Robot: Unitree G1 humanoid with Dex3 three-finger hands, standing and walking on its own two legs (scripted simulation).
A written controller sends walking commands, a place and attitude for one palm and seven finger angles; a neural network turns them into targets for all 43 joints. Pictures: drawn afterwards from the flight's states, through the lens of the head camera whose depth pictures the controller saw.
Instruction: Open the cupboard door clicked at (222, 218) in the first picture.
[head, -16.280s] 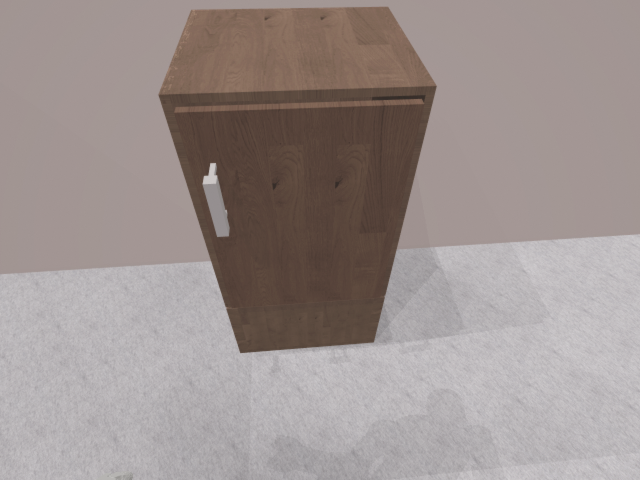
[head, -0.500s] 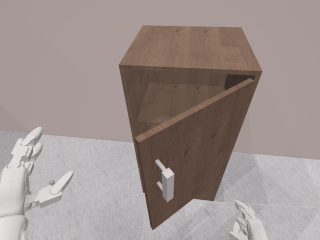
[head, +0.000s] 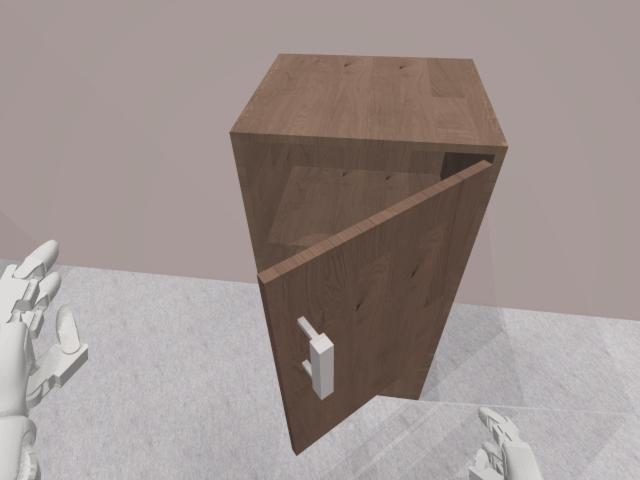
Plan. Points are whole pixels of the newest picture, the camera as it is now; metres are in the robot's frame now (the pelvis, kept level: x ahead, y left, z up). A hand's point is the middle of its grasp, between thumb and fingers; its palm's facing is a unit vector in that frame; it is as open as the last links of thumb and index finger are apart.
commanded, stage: draw the hand back to the body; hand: left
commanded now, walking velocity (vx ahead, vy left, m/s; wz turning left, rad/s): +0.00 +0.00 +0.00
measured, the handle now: (314, 357) +0.30 +0.06 -0.03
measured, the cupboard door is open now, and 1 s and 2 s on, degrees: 43 43 43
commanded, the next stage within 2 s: step back with the hand held close in 0.04 s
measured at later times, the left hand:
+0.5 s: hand (56, 372) +0.16 +0.27 +0.15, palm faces +0.36 -0.78 -0.50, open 7.4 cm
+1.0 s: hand out of the picture +0.07 +0.30 +0.16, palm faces +0.50 -0.71 -0.50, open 7.4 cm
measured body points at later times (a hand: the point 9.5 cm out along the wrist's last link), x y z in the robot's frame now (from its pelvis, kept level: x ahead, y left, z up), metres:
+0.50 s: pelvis -0.04 +0.01 +0.00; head -0.02 +0.00 +0.45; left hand +0.13 +0.31 +0.18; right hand +0.14 -0.23 -0.09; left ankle -0.02 +0.13 -0.74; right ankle +0.00 -0.11 -0.74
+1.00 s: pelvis -0.11 +0.02 -0.02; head -0.09 +0.03 +0.43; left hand +0.04 +0.33 +0.19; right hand +0.08 -0.21 -0.10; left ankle -0.02 +0.13 -0.74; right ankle -0.03 -0.10 -0.74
